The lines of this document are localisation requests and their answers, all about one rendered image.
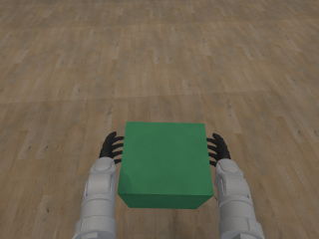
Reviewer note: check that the carton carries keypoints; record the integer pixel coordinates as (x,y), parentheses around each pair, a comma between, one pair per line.
(165,165)

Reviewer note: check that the robot right hand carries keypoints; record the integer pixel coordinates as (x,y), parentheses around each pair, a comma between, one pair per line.
(220,149)

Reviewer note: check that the robot right forearm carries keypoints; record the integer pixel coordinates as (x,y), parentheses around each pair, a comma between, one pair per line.
(237,216)

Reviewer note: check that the robot left hand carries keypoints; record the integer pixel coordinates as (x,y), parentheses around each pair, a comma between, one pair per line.
(108,147)

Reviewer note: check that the robot left forearm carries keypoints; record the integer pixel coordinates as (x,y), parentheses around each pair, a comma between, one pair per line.
(97,216)

